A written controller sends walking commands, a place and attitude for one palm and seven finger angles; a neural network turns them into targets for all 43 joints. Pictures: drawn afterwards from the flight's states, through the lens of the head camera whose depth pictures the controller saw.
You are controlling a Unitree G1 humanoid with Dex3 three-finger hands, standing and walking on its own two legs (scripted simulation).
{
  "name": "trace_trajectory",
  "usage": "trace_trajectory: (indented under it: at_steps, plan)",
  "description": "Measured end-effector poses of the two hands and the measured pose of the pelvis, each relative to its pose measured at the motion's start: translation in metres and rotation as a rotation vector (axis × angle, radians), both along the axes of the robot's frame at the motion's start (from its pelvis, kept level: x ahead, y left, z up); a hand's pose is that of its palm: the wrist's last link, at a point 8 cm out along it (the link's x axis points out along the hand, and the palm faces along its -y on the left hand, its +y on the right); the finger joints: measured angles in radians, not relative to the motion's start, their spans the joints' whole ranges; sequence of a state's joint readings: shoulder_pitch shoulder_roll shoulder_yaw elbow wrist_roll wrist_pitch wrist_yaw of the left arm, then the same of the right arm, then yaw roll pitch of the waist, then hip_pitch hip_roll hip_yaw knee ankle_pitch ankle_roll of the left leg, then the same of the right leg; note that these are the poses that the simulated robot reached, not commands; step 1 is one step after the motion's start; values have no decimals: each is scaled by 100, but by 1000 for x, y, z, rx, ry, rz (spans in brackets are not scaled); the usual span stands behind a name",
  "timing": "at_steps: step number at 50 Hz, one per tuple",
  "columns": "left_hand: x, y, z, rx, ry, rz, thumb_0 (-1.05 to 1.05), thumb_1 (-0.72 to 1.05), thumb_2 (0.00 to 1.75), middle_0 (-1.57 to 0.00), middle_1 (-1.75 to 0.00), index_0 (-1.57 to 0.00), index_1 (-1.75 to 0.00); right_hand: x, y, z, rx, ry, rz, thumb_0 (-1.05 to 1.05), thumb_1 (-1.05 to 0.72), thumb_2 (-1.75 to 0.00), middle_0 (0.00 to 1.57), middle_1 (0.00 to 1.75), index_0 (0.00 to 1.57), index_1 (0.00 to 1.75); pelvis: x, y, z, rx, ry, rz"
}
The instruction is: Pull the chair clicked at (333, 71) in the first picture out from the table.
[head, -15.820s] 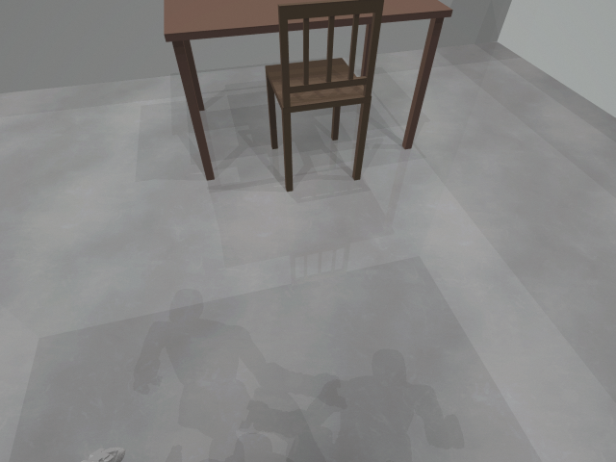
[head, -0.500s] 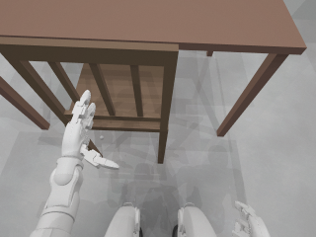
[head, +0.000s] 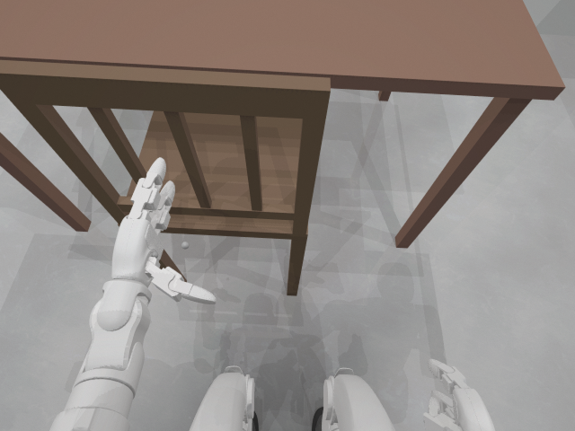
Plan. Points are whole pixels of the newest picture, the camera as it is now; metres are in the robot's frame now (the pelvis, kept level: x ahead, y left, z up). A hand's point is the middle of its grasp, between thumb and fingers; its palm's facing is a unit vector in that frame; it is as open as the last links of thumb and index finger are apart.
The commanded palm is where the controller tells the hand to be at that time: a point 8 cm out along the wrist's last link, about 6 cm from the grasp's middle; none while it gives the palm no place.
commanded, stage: push the fingers through the gap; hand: left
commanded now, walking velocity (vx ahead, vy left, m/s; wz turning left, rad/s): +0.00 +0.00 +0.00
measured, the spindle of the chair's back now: (192, 164) +0.50 +0.16 +0.01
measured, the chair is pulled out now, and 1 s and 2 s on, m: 0.00 0.00 0.00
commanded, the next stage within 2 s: hook a spindle and tug to test in 1.50 s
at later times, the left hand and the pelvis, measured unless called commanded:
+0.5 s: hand (194, 212) +0.40 +0.14 +0.02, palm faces -0.06 -1.00 -0.04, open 16.9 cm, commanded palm +0.39 +0.19 +0.02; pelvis +0.00 +0.01 +0.00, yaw -1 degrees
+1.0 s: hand (200, 183) +0.45 +0.14 +0.02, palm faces -0.04 -1.00 -0.05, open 16.9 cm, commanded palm +0.43 +0.19 +0.02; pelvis -0.01 +0.01 +0.00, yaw -1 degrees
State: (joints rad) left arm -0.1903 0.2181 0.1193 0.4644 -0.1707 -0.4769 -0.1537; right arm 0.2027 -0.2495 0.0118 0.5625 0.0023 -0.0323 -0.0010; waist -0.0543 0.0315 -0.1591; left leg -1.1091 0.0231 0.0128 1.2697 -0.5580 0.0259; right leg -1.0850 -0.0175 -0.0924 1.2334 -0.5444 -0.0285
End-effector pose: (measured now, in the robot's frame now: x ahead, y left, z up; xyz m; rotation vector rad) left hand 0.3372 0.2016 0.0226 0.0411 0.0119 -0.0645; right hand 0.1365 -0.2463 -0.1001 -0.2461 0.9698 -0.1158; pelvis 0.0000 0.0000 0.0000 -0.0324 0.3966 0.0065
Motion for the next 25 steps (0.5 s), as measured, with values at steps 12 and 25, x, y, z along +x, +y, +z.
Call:
trace_trajectory:
  at_steps: [12,25]
  plan:
    - [29,0,-1,-4,1,6,-1,-50,30,-6,-8,-6,-8,-17,0,-4,-6,44,-27,1,-90,-90,21,30,20,30,-1,3,-2,-2,14,-6]
    - [50,-6,2,-4,-3,1,-1,-50,30,-6,-8,-6,-8,-44,-1,-7,-6,121,-61,1,-90,-90,21,30,20,30,-1,7,0,-2,22,-11]
